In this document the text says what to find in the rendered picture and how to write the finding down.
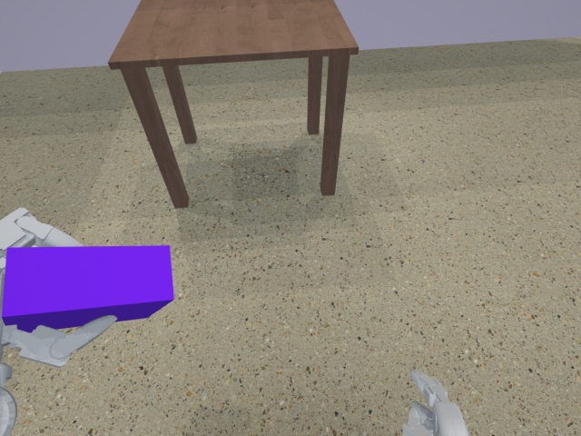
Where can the robot right hand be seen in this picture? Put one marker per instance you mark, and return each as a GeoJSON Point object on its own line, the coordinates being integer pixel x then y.
{"type": "Point", "coordinates": [444, 420]}

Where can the table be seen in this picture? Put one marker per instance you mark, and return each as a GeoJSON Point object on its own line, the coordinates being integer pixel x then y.
{"type": "Point", "coordinates": [169, 33]}

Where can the robot left hand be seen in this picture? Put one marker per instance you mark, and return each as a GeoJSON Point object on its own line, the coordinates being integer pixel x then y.
{"type": "Point", "coordinates": [45, 345]}

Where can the sponge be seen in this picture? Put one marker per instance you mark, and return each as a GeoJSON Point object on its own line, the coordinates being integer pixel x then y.
{"type": "Point", "coordinates": [65, 287]}

